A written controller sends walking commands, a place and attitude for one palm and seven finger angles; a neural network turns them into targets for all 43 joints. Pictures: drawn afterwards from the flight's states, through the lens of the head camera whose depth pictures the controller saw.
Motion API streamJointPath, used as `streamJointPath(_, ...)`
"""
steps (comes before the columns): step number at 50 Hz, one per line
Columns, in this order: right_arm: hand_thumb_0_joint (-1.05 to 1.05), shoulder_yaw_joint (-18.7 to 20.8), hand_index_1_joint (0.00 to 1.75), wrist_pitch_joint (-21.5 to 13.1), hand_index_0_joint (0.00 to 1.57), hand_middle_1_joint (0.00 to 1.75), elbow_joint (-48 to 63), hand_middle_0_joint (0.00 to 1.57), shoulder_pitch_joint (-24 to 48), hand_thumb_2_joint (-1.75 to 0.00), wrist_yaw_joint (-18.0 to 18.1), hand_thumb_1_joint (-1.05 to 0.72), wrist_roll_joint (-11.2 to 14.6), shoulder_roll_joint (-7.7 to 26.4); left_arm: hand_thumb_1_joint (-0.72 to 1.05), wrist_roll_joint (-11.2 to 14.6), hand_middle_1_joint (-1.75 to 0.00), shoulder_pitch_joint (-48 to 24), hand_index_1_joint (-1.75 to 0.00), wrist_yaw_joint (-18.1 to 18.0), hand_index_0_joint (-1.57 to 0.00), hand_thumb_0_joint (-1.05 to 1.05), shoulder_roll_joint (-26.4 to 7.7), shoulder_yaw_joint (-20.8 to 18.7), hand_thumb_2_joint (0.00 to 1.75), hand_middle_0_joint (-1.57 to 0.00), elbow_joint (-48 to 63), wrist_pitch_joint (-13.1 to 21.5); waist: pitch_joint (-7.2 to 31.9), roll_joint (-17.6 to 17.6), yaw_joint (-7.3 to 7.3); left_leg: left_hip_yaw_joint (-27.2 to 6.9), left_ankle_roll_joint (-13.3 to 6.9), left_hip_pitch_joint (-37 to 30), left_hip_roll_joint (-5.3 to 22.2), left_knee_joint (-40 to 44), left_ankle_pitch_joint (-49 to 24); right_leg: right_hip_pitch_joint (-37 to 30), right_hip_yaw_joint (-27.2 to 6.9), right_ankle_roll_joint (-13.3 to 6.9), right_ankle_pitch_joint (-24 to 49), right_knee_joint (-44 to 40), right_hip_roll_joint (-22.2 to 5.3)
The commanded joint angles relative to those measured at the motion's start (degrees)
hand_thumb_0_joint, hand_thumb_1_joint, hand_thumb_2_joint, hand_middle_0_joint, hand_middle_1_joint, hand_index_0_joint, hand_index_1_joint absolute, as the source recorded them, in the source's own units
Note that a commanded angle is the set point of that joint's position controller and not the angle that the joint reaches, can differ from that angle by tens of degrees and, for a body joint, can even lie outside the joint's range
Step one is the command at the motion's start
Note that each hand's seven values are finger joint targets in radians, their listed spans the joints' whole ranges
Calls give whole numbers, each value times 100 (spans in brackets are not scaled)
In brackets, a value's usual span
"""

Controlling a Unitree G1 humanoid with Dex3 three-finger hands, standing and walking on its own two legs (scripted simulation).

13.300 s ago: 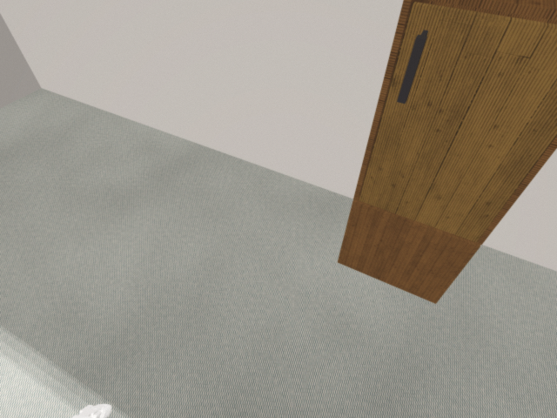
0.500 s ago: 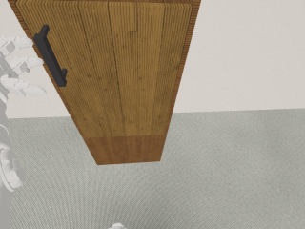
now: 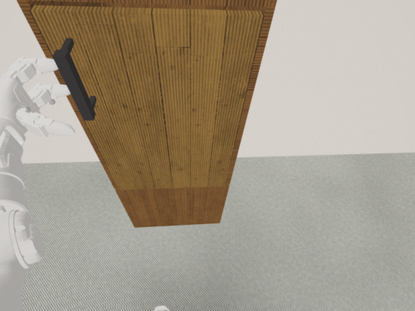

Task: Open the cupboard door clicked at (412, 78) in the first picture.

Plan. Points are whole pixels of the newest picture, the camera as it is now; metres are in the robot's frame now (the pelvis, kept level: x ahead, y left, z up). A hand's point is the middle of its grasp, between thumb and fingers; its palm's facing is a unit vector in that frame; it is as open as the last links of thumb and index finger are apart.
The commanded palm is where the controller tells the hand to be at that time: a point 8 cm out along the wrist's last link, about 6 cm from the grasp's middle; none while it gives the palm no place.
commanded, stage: slide the fingers in behind the handle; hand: left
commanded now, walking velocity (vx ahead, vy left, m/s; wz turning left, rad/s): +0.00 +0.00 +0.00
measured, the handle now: (79, 82) +0.50 +0.23 +0.15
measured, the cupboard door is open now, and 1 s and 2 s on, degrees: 0 0 1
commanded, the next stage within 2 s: close the thumb around the handle in 1.24 s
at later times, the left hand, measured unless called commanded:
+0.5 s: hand (68, 101) +0.45 +0.24 +0.15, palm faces +0.04 -1.00 +0.01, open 14.0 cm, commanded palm +0.43 +0.29 +0.15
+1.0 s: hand (85, 104) +0.44 +0.21 +0.16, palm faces +0.05 -1.00 +0.01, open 14.0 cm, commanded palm +0.42 +0.26 +0.15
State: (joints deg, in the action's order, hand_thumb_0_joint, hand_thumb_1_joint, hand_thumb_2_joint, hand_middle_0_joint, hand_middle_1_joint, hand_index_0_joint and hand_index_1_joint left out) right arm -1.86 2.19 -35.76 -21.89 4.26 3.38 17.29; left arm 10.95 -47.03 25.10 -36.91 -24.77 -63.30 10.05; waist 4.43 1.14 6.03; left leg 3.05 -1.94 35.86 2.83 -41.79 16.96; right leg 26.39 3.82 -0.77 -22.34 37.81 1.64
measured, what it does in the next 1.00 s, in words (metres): stands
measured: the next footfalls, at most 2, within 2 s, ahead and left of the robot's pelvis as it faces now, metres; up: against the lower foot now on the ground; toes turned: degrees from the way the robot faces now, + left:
none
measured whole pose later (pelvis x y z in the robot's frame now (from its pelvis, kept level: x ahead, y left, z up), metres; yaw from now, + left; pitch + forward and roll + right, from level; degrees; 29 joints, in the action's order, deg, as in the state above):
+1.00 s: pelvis -0.01 +0.00 +0.00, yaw +0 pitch +8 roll -2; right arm -1.7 -0.2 -36.7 -20.9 3.2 3.2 16.2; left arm 10.4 -44.5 14.4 -26.7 -19.0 -56.5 9.5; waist 4.0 2.0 5.2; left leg 3.0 -1.6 32.3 2.5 -40.7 16.0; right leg 23.3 3.8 -1.1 -22.1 37.9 1.5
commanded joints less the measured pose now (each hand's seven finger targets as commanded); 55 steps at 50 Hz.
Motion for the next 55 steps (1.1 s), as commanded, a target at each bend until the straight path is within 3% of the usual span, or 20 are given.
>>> streamJointPath(1,0,402,30,-212,20,30,477,20,-431,-90,69,-90,-20,1012,-50,158,-120,-2590,-120,-137,-30,0,-1733,-339,30,-30,1519,437,2205,536,-31,-572,-81,-2714,-67,282,-1790,502,-181,-14,1848,-462,162)
streamJointPath(4,0,354,30,-225,20,30,503,20,-339,-90,58,-90,2,965,-50,141,-120,-2595,-120,-175,-30,0,-1354,-16,30,-30,1317,338,1802,485,34,-530,-88,-2443,-88,338,-1514,562,-176,-2,1709,-500,142)
streamJointPath(11,0,351,30,-279,20,30,503,20,-336,-90,53,-90,-25,956,-50,75,-120,-2674,-120,-378,-30,0,-1433,-138,30,-30,1459,447,2085,471,-25,-537,-77,-2545,-89,308,-1620,409,-196,-9,1809,-446,130)
streamJointPath(14,0,352,30,-290,20,30,476,20,-307,-90,42,-90,-16,931,-50,80,-120,-2720,-120,-392,-30,0,-1175,69,30,-30,1477,443,1948,623,16,-565,-54,-2598,-79,326,-1535,557,-175,-20,1684,-461,133)
streamJointPath(18,0,349,30,-300,20,30,442,20,-332,-90,64,-90,-7,947,-50,96,-120,-2802,-120,-423,-30,0,-1127,117,30,-30,1268,333,1720,335,78,-531,-90,-2337,-85,369,-1278,542,-199,8,1576,-529,115)
streamJointPath(21,0,373,30,-337,20,30,440,20,-336,-90,36,-90,-30,923,-50,61,-120,-2888,-120,-521,-30,0,-1090,117,30,-30,1742,470,2195,704,-11,-577,-58,-2741,-85,326,-1642,476,-183,-31,1737,-445,128)
streamJointPath(22,0,376,30,-351,20,30,452,20,-316,-90,14,-90,-34,889,-50,64,-120,-2770,-120,-543,-30,0,-849,260,30,-30,1809,469,2204,834,-12,-594,-37,-2867,-80,318,-1718,553,-157,-43,1726,-441,137)
streamJointPath(25,0,386,30,-347,20,30,408,20,-348,-90,12,-90,-33,922,-50,174,-120,-2573,-120,-580,-30,0,-820,188,30,-30,1688,420,1997,314,14,-588,-78,-2635,-76,348,-1597,412,-138,-35,1705,-502,151)
streamJointPath(26,0,383,30,-346,20,30,405,20,-304,-90,14,-90,-13,922,-50,145,-120,-2625,-120,-593,-30,0,-888,141,30,-30,1687,393,1966,406,-28,-562,-70,-2600,-75,370,-1563,425,-160,-28,1728,-490,147)
streamJointPath(27,0,380,30,-357,20,30,419,20,-276,-90,5,-90,-16,890,-50,153,-120,-2698,-120,-613,-30,0,-649,329,30,-30,1728,353,1903,430,32,-550,-77,-2604,-93,383,-1512,458,-155,-14,1712,-513,139)
streamJointPath(30,0,369,30,-364,20,30,403,20,-307,-90,10,-90,-35,898,-50,84,-120,-2760,-120,-745,-30,0,-753,265,30,-30,1723,321,1773,464,13,-562,-77,-2489,-104,404,-1406,448,-142,-38,1569,-512,123)
streamJointPath(34,0,391,30,-424,20,30,426,20,-282,-90,-30,-90,-52,868,-50,42,-120,-2650,-120,-897,-30,0,-747,167,30,-30,1996,434,2150,517,-87,-581,-37,-2743,-85,404,-1580,336,-150,-43,1682,-465,139)
streamJointPath(38,0,389,30,-416,20,30,457,20,-210,-90,-55,-90,-16,843,-50,66,-120,-2394,-120,-925,-30,0,-550,275,30,-30,1907,345,1880,291,-77,-477,-67,-2526,-103,408,-1539,232,-170,-10,1860,-495,141)
streamJointPath(41,0,371,30,-402,20,30,511,20,-181,-90,-48,-90,-19,851,-50,46,-120,-2231,-120,-975,-30,0,-805,50,30,-30,1923,279,1878,242,-183,-419,-97,-2362,-137,423,-1529,22,-223,-6,1997,-500,118)
streamJointPath(45,0,360,30,-398,20,30,494,20,-172,-90,-22,-90,-7,820,-50,60,-120,-2531,-120,-1025,-30,0,-564,290,30,-30,1989,325,1591,179,-18,-441,-110,-2355,-131,443,-1319,175,-210,-2,1746,-585,116)
streamJointPath(48,0,362,30,-445,20,30,463,20,-100,-90,-29,-90,-1,789,-50,62,-120,-2642,-120,-1030,-30,0,-237,524,30,-30,2089,388,1735,492,-1,-494,-63,-2617,-121,465,-1262,364,-205,-20,1599,-577,122)
streamJointPath(50,0,362,30,-458,20,30,388,20,-165,-90,-11,-90,-16,823,-50,91,-120,-2704,-120,-1062,-30,0,-310,465,30,-30,1878,410,1583,127,53,-513,-100,-2441,-131,464,-1077,341,-194,-7,1447,-629,118)
streamJointPath(52,0,361,30,-466,20,30,353,20,-137,-90,-5,-90,-12,838,-50,60,-120,-2846,-120,-1071,-30,0,-377,456,30,-30,1790,395,1622,201,39,-504,-91,-2416,-139,492,-1016,339,-231,5,1475,-616,94)
streamJointPath(54,0,365,30,-496,20,30,341,20,-136,-90,-19,-90,-17,805,-50,39,-120,-2881,-120,-1072,-30,0,-86,666,30,-30,1841,406,1756,361,42,-532,-73,-2609,-140,465,-1136,418,-199,-15,1494,-587,98)
streamJointPath(55,0,373,30,-499,20,30,331,20,-181,-90,-17,-90,-29,830,-50,55,-120,-2803,-120,-1098,-30,0,-267,502,30,-30,1782,428,1795,214,34,-506,-102,-2528,-156,417,-1181,283,-228,-8,1574,-596,96)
